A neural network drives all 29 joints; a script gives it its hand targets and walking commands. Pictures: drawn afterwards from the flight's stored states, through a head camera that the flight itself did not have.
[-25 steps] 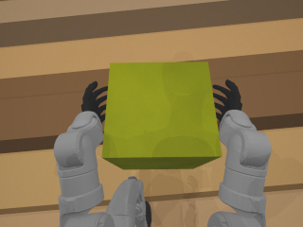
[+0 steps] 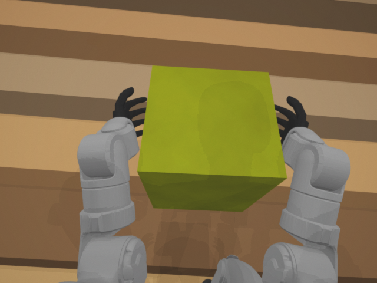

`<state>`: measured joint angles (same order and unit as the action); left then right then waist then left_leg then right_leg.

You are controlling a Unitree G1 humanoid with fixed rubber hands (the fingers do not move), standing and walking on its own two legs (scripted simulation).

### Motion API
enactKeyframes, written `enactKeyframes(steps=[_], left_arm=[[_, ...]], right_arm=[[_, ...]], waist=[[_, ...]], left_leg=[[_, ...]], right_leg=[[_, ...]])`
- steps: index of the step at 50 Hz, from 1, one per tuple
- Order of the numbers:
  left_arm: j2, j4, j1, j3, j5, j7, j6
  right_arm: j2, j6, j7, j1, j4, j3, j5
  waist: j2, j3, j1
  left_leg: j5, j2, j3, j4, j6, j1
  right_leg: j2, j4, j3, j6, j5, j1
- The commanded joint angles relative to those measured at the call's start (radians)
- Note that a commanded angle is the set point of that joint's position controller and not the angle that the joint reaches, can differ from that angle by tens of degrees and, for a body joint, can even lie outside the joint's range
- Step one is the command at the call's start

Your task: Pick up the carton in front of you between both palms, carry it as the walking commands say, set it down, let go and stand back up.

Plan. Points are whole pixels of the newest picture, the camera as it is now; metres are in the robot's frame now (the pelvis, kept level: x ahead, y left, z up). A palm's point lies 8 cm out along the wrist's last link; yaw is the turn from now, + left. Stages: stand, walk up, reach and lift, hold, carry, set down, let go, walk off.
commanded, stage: carry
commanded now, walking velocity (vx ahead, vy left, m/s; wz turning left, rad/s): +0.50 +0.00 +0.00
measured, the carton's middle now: (203, 149) +0.36 +0.04 +0.10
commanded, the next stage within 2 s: none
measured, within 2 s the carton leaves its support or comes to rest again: neither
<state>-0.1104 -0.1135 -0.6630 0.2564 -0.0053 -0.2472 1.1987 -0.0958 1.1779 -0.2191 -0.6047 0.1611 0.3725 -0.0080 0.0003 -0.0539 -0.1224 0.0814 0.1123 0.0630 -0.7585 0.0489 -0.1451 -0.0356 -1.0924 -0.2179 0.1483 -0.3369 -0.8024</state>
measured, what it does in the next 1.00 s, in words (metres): climbs: left foot 0.15 m higher, then right foot 0.15 m higher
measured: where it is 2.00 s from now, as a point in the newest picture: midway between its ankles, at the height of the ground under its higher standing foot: (187, 84)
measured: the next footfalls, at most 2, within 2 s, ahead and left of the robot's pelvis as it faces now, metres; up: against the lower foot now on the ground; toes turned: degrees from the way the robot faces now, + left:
left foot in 0.42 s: +0.42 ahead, +0.19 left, +0.15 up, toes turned +5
right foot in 0.88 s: +0.76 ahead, -0.04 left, +0.30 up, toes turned -5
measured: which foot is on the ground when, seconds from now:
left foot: up 0.00-0.40, down 0.42-0.90, up 0.92-1.00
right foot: down 0.00-0.44, up 0.46-0.86, down 0.88-1.00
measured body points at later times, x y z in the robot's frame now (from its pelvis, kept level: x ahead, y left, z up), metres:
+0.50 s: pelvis +0.30 +0.09 +0.16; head +0.33 +0.06 +0.60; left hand +0.68 +0.20 +0.29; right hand +0.64 -0.11 +0.28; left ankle +0.39 +0.18 -0.49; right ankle +0.14 -0.05 -0.52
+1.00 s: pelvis +0.61 +0.04 +0.32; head +0.64 +0.07 +0.77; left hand +0.95 +0.25 +0.46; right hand +1.01 -0.06 +0.46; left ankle +0.45 +0.15 -0.26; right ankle +0.72 -0.03 -0.33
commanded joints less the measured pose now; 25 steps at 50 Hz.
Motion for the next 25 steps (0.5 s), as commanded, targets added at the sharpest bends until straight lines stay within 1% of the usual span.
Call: enactKeyframes(steps=[1,2,3,4,5,6,7,8,9,10,11,12,13,14,15,16,17,18,19,20,21,22,23,24,25], left_arm=[[-0.728,-0.094,-0.611,-0.631,-0.272,0.015,-0.017],[-0.775,-0.099,-0.677,-0.65,-0.31,0.034,-0.029],[-0.833,-0.126,-0.739,-0.692,-0.347,0.052,-0.036],[-0.876,-0.123,-0.797,-0.707,-0.379,0.073,-0.042],[-0.893,-0.126,-0.813,-0.706,-0.4,0.09,-0.047],[-0.892,-0.114,-0.809,-0.703,-0.406,0.099,-0.05],[-0.879,-0.098,-0.789,-0.7,-0.399,0.102,-0.05],[-0.861,-0.075,-0.765,-0.678,-0.381,0.1,-0.048],[-0.843,-0.049,-0.726,-0.658,-0.353,0.096,-0.042],[-0.82,-0.024,-0.686,-0.629,-0.321,0.092,-0.034],[-0.797,0.011,-0.65,-0.594,-0.289,0.086,-0.026],[-0.785,0.042,-0.617,-0.562,-0.257,0.083,-0.017],[-0.774,0.07,-0.593,-0.537,-0.231,0.082,-0.011],[-0.766,0.074,-0.578,-0.519,-0.209,0.082,-0.006],[-0.763,0.083,-0.569,-0.499,-0.192,0.085,-0.001],[-0.749,0.072,-0.576,-0.484,-0.181,0.086,0.0],[-0.751,0.072,-0.581,-0.469,-0.171,0.087,0.0],[-0.757,0.052,-0.606,-0.456,-0.158,0.085,-0.003],[-0.744,0.058,-0.58,-0.431,-0.138,0.084,-0.004],[-0.735,0.051,-0.551,-0.42,-0.121,0.084,-0.007],[-0.717,0.034,-0.545,-0.416,-0.103,0.081,-0.011],[-0.72,0.016,-0.561,-0.414,-0.091,0.076,-0.018],[-0.676,-0.022,-0.557,-0.402,-0.067,0.066,-0.037],[-0.648,-0.022,-0.471,-0.361,-0.014,0.058,-0.055],[-0.624,-0.02,-0.442,-0.349,0.007,0.053,-0.062]], right_arm=[[-0.511,0.016,-0.009,-0.445,-0.001,-0.397,-0.008],[-0.533,0.004,-0.002,-0.518,0.023,-0.405,-0.012],[-0.554,0.0,0.005,-0.562,0.032,-0.401,-0.006],[-0.566,-0.012,0.011,-0.624,0.053,-0.395,-0.007],[-0.563,-0.017,0.014,-0.658,0.047,-0.402,-0.003],[-0.559,-0.023,0.013,-0.649,0.029,-0.403,0.01],[-0.558,-0.025,0.01,-0.625,0.0,-0.412,0.014],[-0.562,-0.022,0.009,-0.603,-0.019,-0.427,0.017],[-0.569,-0.015,0.01,-0.577,-0.043,-0.439,0.018],[-0.581,-0.006,0.012,-0.55,-0.066,-0.455,0.015],[-0.592,0.005,0.017,-0.552,-0.088,-0.47,0.012],[-0.611,0.015,0.022,-0.562,-0.099,-0.492,0.001],[-0.626,0.023,0.025,-0.574,-0.108,-0.505,-0.011],[-0.636,0.029,0.026,-0.598,-0.111,-0.523,-0.024],[-0.653,0.032,0.024,-0.617,-0.112,-0.527,-0.025],[-0.665,0.033,0.019,-0.648,-0.1,-0.537,-0.032],[-0.686,0.032,0.015,-0.663,-0.097,-0.561,-0.037],[-0.703,0.027,0.009,-0.682,-0.078,-0.583,-0.056],[-0.74,0.022,0.005,-0.718,-0.076,-0.604,-0.08],[-0.776,0.011,0.005,-0.723,-0.063,-0.639,-0.115],[-0.786,-0.001,0.004,-0.715,-0.037,-0.656,-0.135],[-0.792,-0.017,0.004,-0.765,0.006,-0.683,-0.146],[-0.814,-0.028,0.008,-0.757,0.037,-0.719,-0.175],[-0.824,-0.045,0.015,-0.738,0.062,-0.737,-0.2],[-0.843,-0.056,0.016,-0.729,0.061,-0.777,-0.252]], waist=[[0.15,-0.709,0.012],[0.083,-0.688,0.003],[0.008,-0.542,0.017],[-0.016,-0.448,0.033],[-0.017,-0.407,0.05],[-0.026,-0.389,0.046],[-0.022,-0.383,0.048],[-0.043,-0.361,0.037],[-0.037,-0.344,0.026],[-0.004,-0.345,0.001],[0.029,-0.321,-0.012],[0.07,-0.299,-0.028],[0.061,-0.269,-0.031],[0.038,-0.235,0.003],[0.065,-0.199,0.007],[0.091,-0.173,0.042],[0.101,-0.143,0.074],[0.15,-0.135,0.097],[0.274,-0.21,0.133],[0.343,-0.332,0.191],[0.381,-0.453,0.271],[0.27,-0.556,0.338],[0.18,-0.626,0.361],[-0.04,-0.574,0.271],[-0.283,-0.728,0.236]], left_leg=[[0.088,-0.264,-0.243,-1.188,-0.032,-0.425],[0.106,-0.236,-0.278,-1.246,0.006,-0.537],[0.148,-0.182,-0.252,-1.194,0.043,-0.644],[0.159,-0.147,-0.258,-1.151,0.066,-0.73],[0.15,-0.118,-0.252,-1.093,0.076,-0.717],[0.162,-0.109,-0.22,-1.068,0.082,-0.739],[0.187,-0.089,-0.212,-1.046,0.087,-0.762],[0.261,-0.098,-0.129,-1.008,0.085,-0.822],[0.297,-0.08,-0.129,-1.007,0.083,-0.88],[0.337,-0.096,-0.055,-1.149,0.088,-0.981],[0.394,-0.075,-0.077,-1.234,0.091,-1.118],[0.48,-0.064,-0.09,-1.379,0.101,-1.287],[0.525,-0.041,-0.105,-1.429,0.1,-1.405],[0.518,-0.014,-0.086,-1.318,0.1,-1.396],[0.492,-0.007,-0.026,-1.26,0.087,-1.36],[0.473,0.02,-0.025,-1.088,0.08,-1.254],[0.391,0.007,0.09,-0.828,0.051,-0.977],[0.316,-0.017,0.159,-0.59,0.044,-0.639],[0.184,-0.066,0.203,-0.537,0.064,-0.461],[0.136,-0.109,0.231,-0.502,0.089,-0.387],[0.182,-0.176,0.274,-0.438,0.089,-0.283],[0.142,-0.255,0.284,-0.209,0.085,-0.156],[0.074,-0.242,0.132,0.049,0.074,0.007],[-0.398,0.025,-0.38,0.238,0.172,0.212],[-0.828,0.204,-0.79,0.266,0.36,0.337]], right_leg=[[0.331,0.584,0.923,0.316,0.988,0.961],[0.308,0.57,0.934,0.302,0.669,0.946],[0.287,0.585,0.887,0.233,0.329,0.853],[0.281,0.6,0.839,0.175,0.101,0.8],[0.269,0.623,0.758,0.142,0.022,0.753],[0.272,0.64,0.701,0.125,-0.029,0.751],[0.295,0.669,0.678,0.115,0.046,0.771],[0.31,0.7,0.63,0.133,0.121,0.811],[0.326,0.696,0.618,0.131,0.223,0.855],[0.348,0.722,0.592,0.161,0.319,0.909],[0.365,0.737,0.605,0.169,0.314,0.983],[0.388,0.747,0.617,0.179,0.268,1.065],[0.391,0.76,0.602,0.162,0.203,1.117],[0.334,0.785,0.525,0.11,0.11,1.052],[0.303,0.846,0.467,0.084,0.035,0.984],[0.272,0.926,0.412,0.054,0.016,0.887],[0.214,1.049,0.256,0.059,0.103,0.665],[0.161,1.104,0.114,0.048,0.366,0.429],[0.171,1.041,0.061,0.057,0.825,0.442],[0.196,0.883,0.025,0.053,1.333,0.584],[0.217,0.676,-0.004,0.028,1.657,0.71],[0.171,0.354,-0.017,-0.008,1.816,0.815],[0.128,0.04,0.055,-0.059,1.566,0.784],[0.035,-0.237,0.166,-0.123,0.355,0.401],[-0.11,-0.723,0.344,-0.147,0.109,0.239]])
